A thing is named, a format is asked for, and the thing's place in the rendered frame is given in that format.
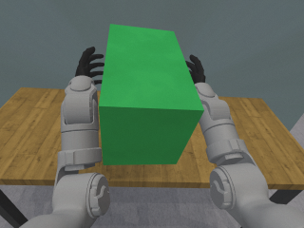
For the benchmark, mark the robot right upper arm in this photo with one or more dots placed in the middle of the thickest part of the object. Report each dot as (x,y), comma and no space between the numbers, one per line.
(242,191)

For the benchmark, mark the left robot hand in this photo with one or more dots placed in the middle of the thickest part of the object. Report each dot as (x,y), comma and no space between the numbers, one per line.
(84,67)

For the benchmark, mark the right robot hand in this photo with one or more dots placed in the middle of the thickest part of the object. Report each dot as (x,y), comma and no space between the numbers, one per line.
(197,72)

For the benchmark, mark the right robot forearm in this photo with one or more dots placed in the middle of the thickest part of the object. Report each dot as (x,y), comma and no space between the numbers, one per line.
(224,147)

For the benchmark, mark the carton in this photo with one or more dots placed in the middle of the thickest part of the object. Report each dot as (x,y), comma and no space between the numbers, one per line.
(149,106)

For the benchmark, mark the table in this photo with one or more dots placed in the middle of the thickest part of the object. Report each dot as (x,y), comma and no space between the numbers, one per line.
(30,139)

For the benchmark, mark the robot left upper arm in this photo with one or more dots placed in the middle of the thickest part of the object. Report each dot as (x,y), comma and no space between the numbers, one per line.
(78,200)

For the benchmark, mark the left robot forearm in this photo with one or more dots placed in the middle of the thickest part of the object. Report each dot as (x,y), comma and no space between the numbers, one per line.
(79,117)

